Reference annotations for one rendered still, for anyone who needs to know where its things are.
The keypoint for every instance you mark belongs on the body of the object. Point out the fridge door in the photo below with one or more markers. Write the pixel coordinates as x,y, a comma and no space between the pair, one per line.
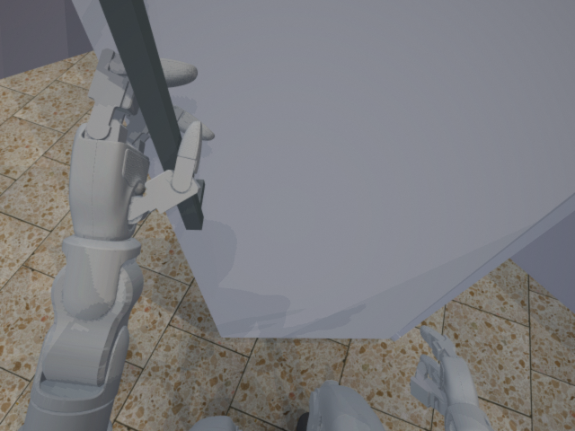
369,155

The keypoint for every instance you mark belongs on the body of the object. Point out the handle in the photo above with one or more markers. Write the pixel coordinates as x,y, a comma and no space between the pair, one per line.
131,31

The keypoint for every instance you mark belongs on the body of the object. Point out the robot right thigh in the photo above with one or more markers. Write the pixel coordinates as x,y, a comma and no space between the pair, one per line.
340,408

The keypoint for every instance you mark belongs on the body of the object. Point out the robot right hand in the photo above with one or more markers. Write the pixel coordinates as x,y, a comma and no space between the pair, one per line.
451,382

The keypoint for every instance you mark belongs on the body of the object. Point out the robot left forearm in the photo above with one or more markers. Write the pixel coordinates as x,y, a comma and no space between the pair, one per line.
83,353

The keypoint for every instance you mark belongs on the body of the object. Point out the robot right forearm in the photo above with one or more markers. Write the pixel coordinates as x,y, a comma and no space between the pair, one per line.
466,417

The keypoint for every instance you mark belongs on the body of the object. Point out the robot left hand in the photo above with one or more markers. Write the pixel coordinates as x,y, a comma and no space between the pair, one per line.
108,161

